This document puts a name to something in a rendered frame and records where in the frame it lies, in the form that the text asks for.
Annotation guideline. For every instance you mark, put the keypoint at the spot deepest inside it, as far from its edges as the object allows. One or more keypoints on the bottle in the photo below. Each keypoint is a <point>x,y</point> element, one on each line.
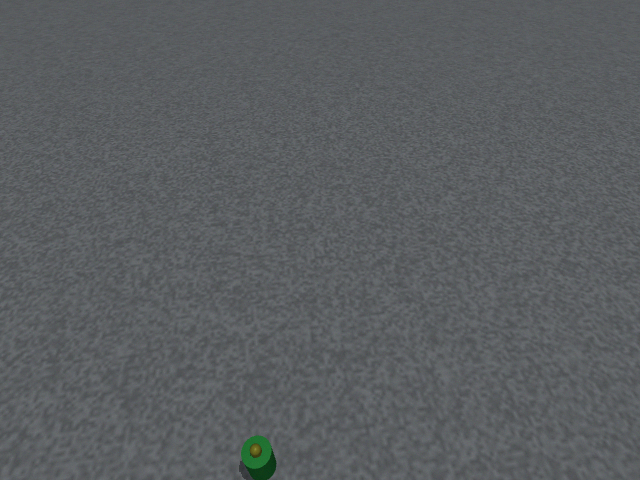
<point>258,457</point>

